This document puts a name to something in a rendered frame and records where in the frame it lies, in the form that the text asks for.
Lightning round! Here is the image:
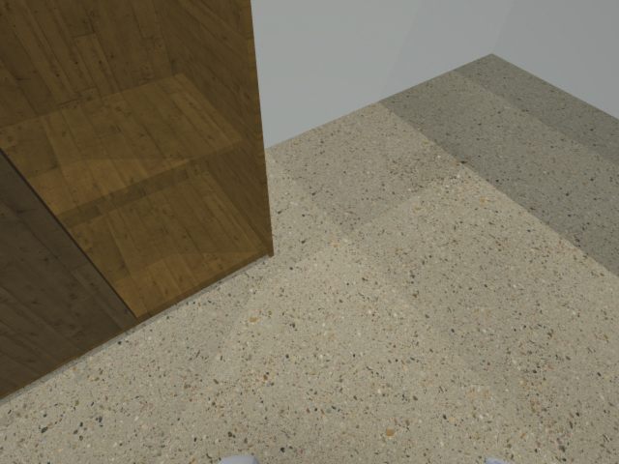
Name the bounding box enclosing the wardrobe door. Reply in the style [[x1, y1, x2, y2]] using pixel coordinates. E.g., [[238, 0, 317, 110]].
[[0, 148, 138, 396]]

